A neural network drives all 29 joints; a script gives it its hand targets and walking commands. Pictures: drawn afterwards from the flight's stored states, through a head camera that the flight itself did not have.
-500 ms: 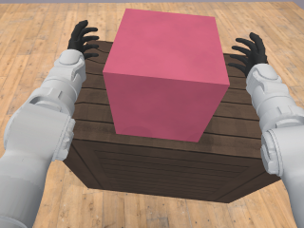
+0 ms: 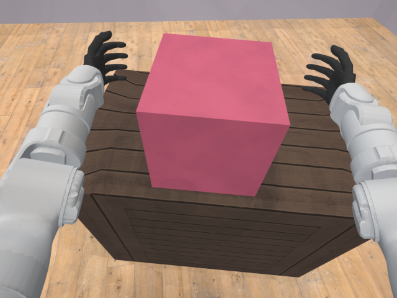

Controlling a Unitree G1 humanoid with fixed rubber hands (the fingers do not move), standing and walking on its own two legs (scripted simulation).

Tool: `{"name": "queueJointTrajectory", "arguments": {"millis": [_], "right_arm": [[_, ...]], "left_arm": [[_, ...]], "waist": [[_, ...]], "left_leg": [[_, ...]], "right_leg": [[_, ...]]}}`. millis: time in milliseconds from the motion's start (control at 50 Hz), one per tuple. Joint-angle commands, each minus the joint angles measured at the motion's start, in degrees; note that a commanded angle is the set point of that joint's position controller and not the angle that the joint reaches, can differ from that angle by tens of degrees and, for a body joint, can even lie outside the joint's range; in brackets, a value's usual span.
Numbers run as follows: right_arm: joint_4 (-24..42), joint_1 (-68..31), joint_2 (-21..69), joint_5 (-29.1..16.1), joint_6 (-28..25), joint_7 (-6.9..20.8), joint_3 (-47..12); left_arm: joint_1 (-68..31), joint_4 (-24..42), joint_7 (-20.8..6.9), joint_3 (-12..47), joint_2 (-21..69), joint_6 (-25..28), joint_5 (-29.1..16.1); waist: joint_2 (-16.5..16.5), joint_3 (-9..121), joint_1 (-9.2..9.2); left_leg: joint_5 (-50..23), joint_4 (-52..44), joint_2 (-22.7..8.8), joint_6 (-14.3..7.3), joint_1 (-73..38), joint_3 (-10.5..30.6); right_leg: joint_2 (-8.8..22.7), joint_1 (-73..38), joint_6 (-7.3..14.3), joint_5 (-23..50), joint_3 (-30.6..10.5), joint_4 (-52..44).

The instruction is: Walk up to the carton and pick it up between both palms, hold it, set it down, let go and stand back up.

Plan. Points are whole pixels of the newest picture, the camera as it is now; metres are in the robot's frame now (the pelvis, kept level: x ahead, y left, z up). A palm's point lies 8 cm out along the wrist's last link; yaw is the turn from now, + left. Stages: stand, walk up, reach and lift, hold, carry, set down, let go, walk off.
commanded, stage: set down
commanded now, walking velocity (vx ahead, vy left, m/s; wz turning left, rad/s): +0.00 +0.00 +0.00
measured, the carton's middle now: (210, 116) +0.54 -0.04 +0.04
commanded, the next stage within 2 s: none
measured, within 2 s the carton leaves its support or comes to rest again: neither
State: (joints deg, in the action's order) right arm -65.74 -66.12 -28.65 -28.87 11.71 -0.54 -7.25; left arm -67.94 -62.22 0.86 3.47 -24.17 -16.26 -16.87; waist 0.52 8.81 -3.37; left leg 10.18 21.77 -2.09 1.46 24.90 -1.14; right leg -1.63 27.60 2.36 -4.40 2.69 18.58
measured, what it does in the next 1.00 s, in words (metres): stands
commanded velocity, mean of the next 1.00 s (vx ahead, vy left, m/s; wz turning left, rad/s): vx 0.00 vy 0.00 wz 0.00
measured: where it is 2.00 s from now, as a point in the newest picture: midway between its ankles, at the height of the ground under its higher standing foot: outside the picture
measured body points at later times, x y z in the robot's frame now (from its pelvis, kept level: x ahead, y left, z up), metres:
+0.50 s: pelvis +0.00 +0.01 +0.00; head +0.01 +0.02 +0.45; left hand +0.43 +0.20 +0.14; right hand +0.40 -0.26 +0.14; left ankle -0.01 +0.13 -0.74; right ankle +0.04 -0.09 -0.74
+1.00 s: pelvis +0.01 +0.02 +0.01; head +0.02 +0.02 +0.46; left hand +0.35 +0.21 +0.08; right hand +0.32 -0.26 +0.09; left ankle -0.01 +0.13 -0.74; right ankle +0.04 -0.09 -0.74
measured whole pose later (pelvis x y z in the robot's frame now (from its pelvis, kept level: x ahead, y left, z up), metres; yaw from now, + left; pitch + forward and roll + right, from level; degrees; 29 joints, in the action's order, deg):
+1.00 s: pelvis +0.01 +0.02 +0.01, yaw -1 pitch +1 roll +0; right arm -16.8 -10.6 -21.4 -19.3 9.8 2.1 5.8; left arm -11.4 -8.8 1.9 -4.3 -14.6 -20.2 -11.5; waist 0.1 0.7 -2.2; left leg 11.7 18.6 -0.9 0.2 7.7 -1.7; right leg -1.2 11.8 1.0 -6.6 0.3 17.5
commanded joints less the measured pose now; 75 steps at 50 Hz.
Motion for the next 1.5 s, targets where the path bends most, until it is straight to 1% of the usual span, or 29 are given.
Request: {"name": "queueJointTrajectory", "arguments": {"millis": [0, 100, 200, 260, 340, 480, 560, 700, 800, 980, 1180, 1360, 1480], "right_arm": [[12.7, -14.7, -8.7, 0.3, -1.6, -0.7, 2.7], [23.4, -11.2, -8.6, 3.5, -2.3, -1.1, 8.1], [29.7, -7.2, -9.0, 5.7, -1.9, -0.9, 11.5], [31.2, -3.7, -8.8, 6.0, -1.4, -0.7, 11.9], [31.9, 1.6, -7.7, 5.8, -0.7, -0.1, 11.8], [34.9, 10.7, -5.8, 6.5, -0.8, 1.3, 12.5], [39.0, 15.6, -5.4, 7.2, -1.8, 1.8, 13.7], [48.0, 24.4, -5.4, 8.2, -3.3, 2.2, 15.8], [53.3, 31.4, -4.6, 8.7, -3.7, 2.4, 16.5], [60.7, 44.7, -2.0, 9.9, -4.8, 2.7, 17.1], [67.8, 58.8, 0.2, 11.4, -8.0, 2.8, 18.0], [71.0, 70.7, 2.2, 12.2, -11.5, 3.1, 17.9], [71.5, 76.8, 3.9, 12.7, -14.2, 3.0, 17.6]], "left_arm": [[-15.2, 14.5, -0.6, -4.1, -7.6, 0.5, 2.5], [-12.0, 25.7, 0.2, -6.6, -7.5, -0.4, 2.5], [-7.3, 33.6, 1.1, -8.3, -7.2, -2.4, 2.5], [-3.3, 36.0, 1.1, -9.1, -6.7, -3.7, 3.0], [2.3, 37.7, 0.8, -9.6, -5.4, -4.9, 3.9], [11.1, 41.8, 0.8, -10.0, -2.6, -5.2, 5.4], [15.9, 46.4, 1.1, -10.2, -1.4, -4.8, 5.8], [25.5, 56.1, 1.4, -10.6, 0.0, -4.3, 5.8], [32.6, 60.9, 1.4, -10.7, 0.9, -3.6, 5.5], [44.8, 65.0, 1.0, -9.9, 3.0, -0.5, 5.4], [56.9, 68.1, 1.2, -7.9, 4.4, 5.5, 5.3], [67.4, 68.8, 2.2, -5.2, 4.9, 12.2, 4.9], [73.6, 68.2, 2.8, -3.6, 4.8, 16.9, 4.6]], "waist": [[0.0, 30.6, 0.27], [-0.1, 30.7, 0.09], [0.1, 32.0, -0.21], [0.5, 30.2, -0.26], [0.8, 25.2, -0.24], [0.4, 17.4, -0.08], [0.0, 15.9, 0.12], [-0.2, 15.3, 0.52], [0.2, 13.6, 0.83], [1.0, 8.6, 1.32], [0.8, 4.8, 2.16], [0.6, 0.9, 3.01], [0.3, -1.6, 3.45]], "left_leg": [[-16.3, -1.2, 3.2, -0.5, -9.4, 0.4], [-13.6, -1.1, 3.3, -0.6, -12.3, 0.3], [-14.1, -0.2, 3.1, -0.5, -14.4, 0.5], [-13.6, -0.7, 3.2, -0.8, -14.3, 0.5], [-10.9, -2.1, 3.3, -1.3, -13.6, 0.4], [-8.0, -3.8, 3.3, -1.3, -14.1, 0.4], [-8.7, -3.8, 3.3, -1.0, -15.3, 0.4], [-11.6, -3.3, 3.3, -0.2, -17.4, 0.2], [-10.9, -3.8, 3.3, -0.2, -17.6, 0.3], [-8.4, -5.5, 3.3, -0.5, -17.3, 0.7], [-10.0, -5.7, 3.2, 0.0, -18.4, 1.4], [-10.9, -5.4, 2.6, 0.6, -19.0, 1.9], [-10.7, -5.2, 2.4, 0.9, -18.2, 2.2]], "right_leg": [[-0.4, -29.4, -3.9, 23.4, -2.6, 2.9], [-0.8, -27.7, -3.8, 19.1, -1.8, 2.2], [-1.2, -27.9, -3.8, 19.4, -1.6, 2.5], [-1.1, -29.2, -3.9, 18.9, -2.0, 2.5], [-0.9, -30.1, -3.9, 15.8, -2.4, 1.9], [-0.9, -29.4, -3.6, 11.1, -2.7, 0.9], [-1.1, -29.0, -3.4, 11.3, -2.5, 0.9], [-1.5, -28.6, -2.9, 12.8, -2.6, 0.9], [-1.2, -28.6, -2.6, 11.9, -3.3, 0.5], [-0.3, -28.6, -1.8, 9.0, -4.7, -1.1], [0.1, -27.9, -1.0, 8.9, -5.4, -2.0], [0.4, -26.8, 0.0, 8.0, -6.0, -2.5], [0.6, -26.8, 0.5, 7.2, -6.2, -2.4]]}}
